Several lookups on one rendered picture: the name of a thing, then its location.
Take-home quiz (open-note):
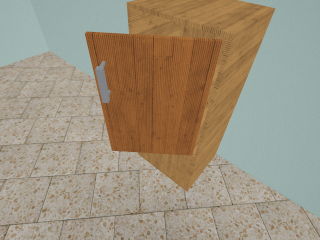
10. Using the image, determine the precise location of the cupboard door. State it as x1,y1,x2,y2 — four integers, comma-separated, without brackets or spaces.
85,31,223,156

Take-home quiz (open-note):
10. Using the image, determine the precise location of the handle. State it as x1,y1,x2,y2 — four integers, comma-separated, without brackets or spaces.
95,61,111,103

